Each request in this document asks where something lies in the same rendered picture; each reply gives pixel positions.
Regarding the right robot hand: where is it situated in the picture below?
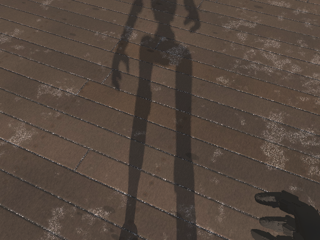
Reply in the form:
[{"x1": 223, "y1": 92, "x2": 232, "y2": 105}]
[{"x1": 250, "y1": 190, "x2": 320, "y2": 240}]

